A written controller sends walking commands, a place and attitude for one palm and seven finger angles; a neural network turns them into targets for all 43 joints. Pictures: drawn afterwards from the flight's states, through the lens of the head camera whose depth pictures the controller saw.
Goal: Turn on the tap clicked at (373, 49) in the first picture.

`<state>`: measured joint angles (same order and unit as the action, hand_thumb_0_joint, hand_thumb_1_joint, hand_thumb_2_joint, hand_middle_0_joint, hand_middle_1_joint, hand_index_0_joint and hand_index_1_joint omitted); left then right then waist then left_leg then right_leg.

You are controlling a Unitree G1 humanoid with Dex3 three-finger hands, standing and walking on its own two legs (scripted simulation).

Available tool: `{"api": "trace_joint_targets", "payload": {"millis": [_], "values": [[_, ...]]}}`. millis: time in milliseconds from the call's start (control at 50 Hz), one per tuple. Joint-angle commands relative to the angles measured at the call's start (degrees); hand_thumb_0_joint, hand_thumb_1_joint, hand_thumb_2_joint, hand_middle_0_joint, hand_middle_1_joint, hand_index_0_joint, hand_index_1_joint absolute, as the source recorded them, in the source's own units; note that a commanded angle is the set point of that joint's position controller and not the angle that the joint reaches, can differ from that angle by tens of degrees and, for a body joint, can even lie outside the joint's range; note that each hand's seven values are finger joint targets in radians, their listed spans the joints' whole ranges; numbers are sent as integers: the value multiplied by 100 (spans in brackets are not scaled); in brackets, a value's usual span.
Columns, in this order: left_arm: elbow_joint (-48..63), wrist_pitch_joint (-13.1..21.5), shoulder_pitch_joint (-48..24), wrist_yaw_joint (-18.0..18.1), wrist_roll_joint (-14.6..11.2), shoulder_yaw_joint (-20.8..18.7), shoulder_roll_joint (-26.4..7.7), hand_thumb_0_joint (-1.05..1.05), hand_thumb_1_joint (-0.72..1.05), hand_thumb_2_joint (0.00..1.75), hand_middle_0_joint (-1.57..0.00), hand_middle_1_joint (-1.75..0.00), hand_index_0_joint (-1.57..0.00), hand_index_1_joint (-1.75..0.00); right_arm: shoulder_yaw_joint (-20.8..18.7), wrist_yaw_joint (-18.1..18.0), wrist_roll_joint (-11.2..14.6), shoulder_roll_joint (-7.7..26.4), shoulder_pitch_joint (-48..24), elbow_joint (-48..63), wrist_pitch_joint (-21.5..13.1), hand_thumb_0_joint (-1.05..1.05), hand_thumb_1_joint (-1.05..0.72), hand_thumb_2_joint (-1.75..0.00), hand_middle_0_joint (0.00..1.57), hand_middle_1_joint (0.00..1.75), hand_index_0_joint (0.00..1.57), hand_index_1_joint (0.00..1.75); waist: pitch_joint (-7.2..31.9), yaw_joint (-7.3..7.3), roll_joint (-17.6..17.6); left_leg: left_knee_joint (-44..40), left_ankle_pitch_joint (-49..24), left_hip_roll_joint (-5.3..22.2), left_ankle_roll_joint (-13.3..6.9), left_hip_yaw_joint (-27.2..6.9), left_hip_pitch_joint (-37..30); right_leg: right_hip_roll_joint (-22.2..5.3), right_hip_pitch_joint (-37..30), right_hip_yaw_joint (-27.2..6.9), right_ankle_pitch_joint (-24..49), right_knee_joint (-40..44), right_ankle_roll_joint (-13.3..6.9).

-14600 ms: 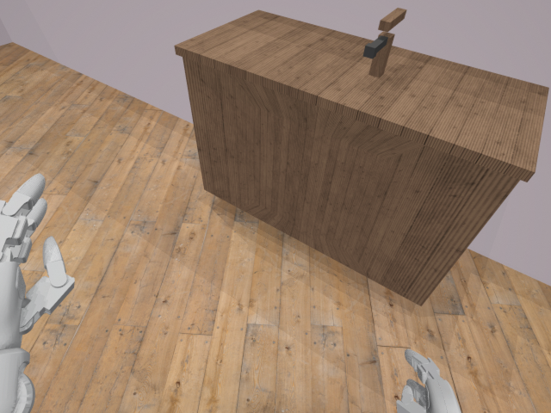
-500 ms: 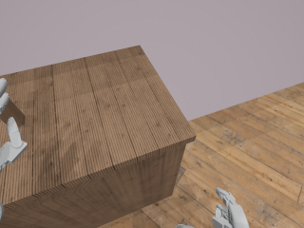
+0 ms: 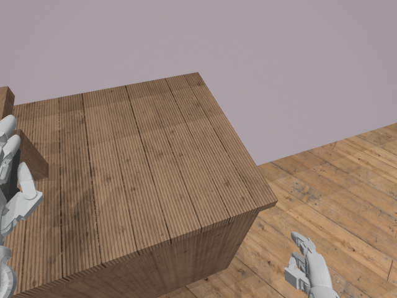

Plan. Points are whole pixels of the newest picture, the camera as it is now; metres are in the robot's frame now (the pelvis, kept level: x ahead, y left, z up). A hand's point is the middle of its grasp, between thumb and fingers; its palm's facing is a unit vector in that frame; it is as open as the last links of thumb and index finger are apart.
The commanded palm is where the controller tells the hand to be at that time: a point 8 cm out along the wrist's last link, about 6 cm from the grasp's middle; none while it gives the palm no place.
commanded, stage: come to a stop and stand still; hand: left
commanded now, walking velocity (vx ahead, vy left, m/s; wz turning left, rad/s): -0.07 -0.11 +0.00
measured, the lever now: (4, 194) +0.23 +0.34 +0.12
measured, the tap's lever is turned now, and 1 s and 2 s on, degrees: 0 0 0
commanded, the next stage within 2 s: look again from close up in 0.38 s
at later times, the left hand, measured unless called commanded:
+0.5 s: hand (50, 178) +0.24 +0.25 +0.16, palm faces +0.40 -0.82 -0.42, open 7.4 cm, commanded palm +0.18 +0.28 +0.17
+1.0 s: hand (60, 169) +0.26 +0.25 +0.15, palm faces +0.27 -0.88 -0.40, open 7.4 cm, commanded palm +0.19 +0.30 +0.17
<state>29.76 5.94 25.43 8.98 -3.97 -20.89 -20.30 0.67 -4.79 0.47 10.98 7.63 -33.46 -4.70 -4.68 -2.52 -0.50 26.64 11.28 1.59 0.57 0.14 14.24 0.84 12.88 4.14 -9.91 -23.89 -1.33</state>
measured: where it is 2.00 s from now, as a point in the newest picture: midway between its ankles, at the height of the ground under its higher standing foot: outside the picture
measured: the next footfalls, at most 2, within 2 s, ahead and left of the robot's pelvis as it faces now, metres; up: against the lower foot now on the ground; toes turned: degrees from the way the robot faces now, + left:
left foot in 1.56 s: -0.01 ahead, +0.12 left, +0.00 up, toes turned +1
right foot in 1.92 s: -0.10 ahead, -0.19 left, +0.00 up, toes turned -5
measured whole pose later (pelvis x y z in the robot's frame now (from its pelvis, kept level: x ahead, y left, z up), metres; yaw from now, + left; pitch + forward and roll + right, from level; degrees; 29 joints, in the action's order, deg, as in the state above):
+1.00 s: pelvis +0.03 +0.02 +0.00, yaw -1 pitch -1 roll -1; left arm 31.3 11.1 24.3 4.7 -3.0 -19.3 -24.0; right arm 1.2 -2.1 0.5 9.7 10.2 -33.0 -8.2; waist -7.5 -1.4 -3.1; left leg 28.3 15.0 0.4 -1.2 1.7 12.8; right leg -0.4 11.5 2.8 -13.0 -25.1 0.3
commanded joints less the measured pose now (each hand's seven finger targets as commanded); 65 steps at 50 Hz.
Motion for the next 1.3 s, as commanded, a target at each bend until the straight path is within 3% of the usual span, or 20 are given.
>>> {"api": "trace_joint_targets", "payload": {"millis": [0,80,180,440,460,480,500,540,580,640,680,720,780,800,860,940,980,1080,1200,1280], "values": [[1675,386,-507,64,28,-368,-827,0,90,90,-20,-30,-20,-30,-201,7,-4,682,-491,932,-331,0,-90,-90,20,30,20,30,1067,99,999,-1084,86,559,-106,-546,352,-104,-937,-414,286,143,174],[1690,350,-290,76,24,-564,-963,0,90,90,-20,-30,-20,-30,-198,51,-22,648,-467,945,-341,0,-90,-90,20,30,20,30,1186,96,1038,-1099,-50,562,-47,-538,315,-66,-1008,-375,364,166,171],[1415,289,-2,32,-35,-587,-868,0,90,90,-20,-30,-20,-30,-209,91,-3,635,-419,951,-238,0,-90,-90,20,30,20,30,1308,124,563,-958,-336,529,-1,-428,86,-81,-987,-360,550,333,183],[1224,237,-345,88,10,-379,-834,0,90,90,-20,-30,-20,-30,-220,45,25,712,-415,894,-191,0,-90,-90,20,30,20,30,1025,112,351,-714,-216,247,-43,-180,-81,-298,-892,-521,556,693,117],[2318,904,-6259,-42,1049,-3827,-5787,0,90,90,-20,-30,-20,-30,-364,50,-190,897,755,774,-454,0,-90,-90,20,30,20,30,240,128,-1111,305,-787,406,-242,-55,509,-671,227,-778,628,1013,543],[-408,661,-4651,-209,434,-2033,-3121,0,90,90,-20,-30,-20,-30,-350,48,193,546,79,265,-383,0,-90,-90,20,30,20,30,611,248,102,109,-760,540,-199,-128,-365,-1108,569,-664,-26,481,-139],[-34,602,-3145,-191,214,-1479,-2245,0,90,90,-20,-30,-20,-30,-417,141,81,680,-32,610,-360,0,-90,-90,20,30,20,30,860,55,-63,-225,-620,384,-113,-134,-499,-656,-38,-820,327,413,-140],[-513,694,-1958,-394,99,-728,-1436,0,90,90,-20,-30,-20,-30,-442,269,98,833,170,761,-504,0,-90,-90,20,30,20,30,1300,-48,374,-18,-453,137,-134,120,-490,-753,-311,-1061,674,429,115],[-146,741,-420,-507,-49,27,-453,0,90,90,-20,-30,-20,-30,-401,512,181,719,73,795,-522,0,-90,-90,20,30,20,30,1570,-52,602,-149,-708,186,-204,131,-590,-713,-667,-885,942,213,272],[953,783,7,-466,69,-121,-845,0,90,90,-20,-30,-20,-30,-391,588,135,789,-47,962,-525,0,-90,-90,20,30,20,30,1261,-64,144,-269,-607,274,-225,47,-211,-602,-741,-733,678,266,280],[822,751,174,-285,107,-824,-1425,0,90,90,-20,-30,-20,-30,-356,490,107,766,-194,884,-500,0,-90,-90,20,30,20,30,1152,-69,-326,-298,-405,250,-163,17,-280,-540,-511,-719,242,378,147],[890,789,-64,-257,64,-1115,-1581,0,90,90,-20,-30,-20,-30,-335,345,52,754,-251,1045,-467,0,-90,-90,20,30,20,30,976,-7,-694,-254,-411,189,-147,-80,-192,-554,-358,-681,115,467,58],[1436,934,-657,-190,27,-1346,-1824,0,90,90,-20,-30,-20,-30,-280,217,75,743,-319,1045,-490,0,-90,-90,20,30,20,30,988,100,202,-341,-706,231,-172,-190,-323,-491,-390,-710,470,192,27],[1370,953,-605,-190,-2,-1155,-1564,0,90,90,-20,-30,-20,-30,-301,178,62,737,-229,1045,-506,0,-90,-90,20,30,20,30,1117,126,567,-347,-891,277,-204,-227,-336,-511,-577,-694,699,75,3],[1615,999,-776,-196,37,-1067,-1566,0,90,90,-20,-30,-20,-30,-274,204,44,722,-124,1012,-651,0,-90,-90,20,30,20,30,1436,61,1018,-204,-1552,301,-199,-195,-535,-487,-884,-622,1268,-73,7],[1691,1004,-510,-145,41,-1095,-1552,0,90,90,-20,-30,-20,-30,-264,215,23,696,-105,991,-706,0,-90,-90,20,30,20,30,1508,50,638,-97,-2562,397,-121,-346,-706,-454,-916,-454,1783,-176,46],[1436,975,-279,-147,69,-1144,-1471,0,90,90,-20,-30,-20,-30,-245,228,9,635,-230,963,-675,0,-90,-90,20,30,20,30,1476,30,719,-93,-2980,436,-100,-347,-761,-419,-791,-365,1735,-269,71],[977,900,104,-272,77,-739,-931,0,90,90,-20,-30,-20,-30,-255,310,-21,643,-196,953,-555,0,-90,-90,20,30,20,30,1334,32,458,-151,-3204,602,-143,-432,-603,-431,-563,-220,1421,-312,103],[1136,955,-279,-345,82,-505,-896,0,90,90,-20,-30,-20,-30,-216,303,-86,688,-142,1054,-479,0,-90,-90,20,30,20,30,1213,-11,510,-363,-2274,912,-346,-689,-9,-495,-427,-282,545,-539,63],[1432,1132,-764,-331,87,-809,-1228,0,90,90,-20,-30,-20,-30,-212,274,-55,680,-259,1083,-609,0,-90,-90,20,30,20,30,1122,-26,582,-297,-943,880,-394,-673,552,-532,-504,-530,685,-539,-33]]}}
